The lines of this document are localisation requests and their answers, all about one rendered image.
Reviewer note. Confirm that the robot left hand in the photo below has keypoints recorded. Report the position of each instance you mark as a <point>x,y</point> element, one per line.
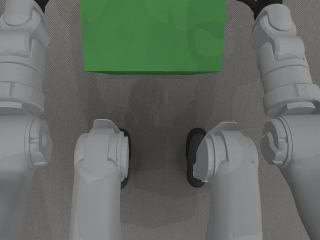
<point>42,4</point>

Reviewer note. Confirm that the robot left upper arm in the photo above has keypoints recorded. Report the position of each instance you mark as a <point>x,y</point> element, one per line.
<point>25,145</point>

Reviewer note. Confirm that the robot left forearm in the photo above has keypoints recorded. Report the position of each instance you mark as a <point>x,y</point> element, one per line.
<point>24,37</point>

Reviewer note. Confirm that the robot right hand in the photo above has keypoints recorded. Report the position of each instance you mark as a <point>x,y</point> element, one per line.
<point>257,6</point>

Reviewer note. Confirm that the robot right upper arm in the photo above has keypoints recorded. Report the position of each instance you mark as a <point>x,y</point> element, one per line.
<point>292,143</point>

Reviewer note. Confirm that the right robot shin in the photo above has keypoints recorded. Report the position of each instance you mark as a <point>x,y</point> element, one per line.
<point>223,126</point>

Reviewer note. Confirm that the left robot foot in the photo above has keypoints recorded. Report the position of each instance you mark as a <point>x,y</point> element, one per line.
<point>126,134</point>

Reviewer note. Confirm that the robot right forearm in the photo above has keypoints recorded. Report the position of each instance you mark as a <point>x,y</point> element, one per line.
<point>282,64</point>

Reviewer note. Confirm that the carton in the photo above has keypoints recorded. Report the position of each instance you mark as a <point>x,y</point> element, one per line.
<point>152,37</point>

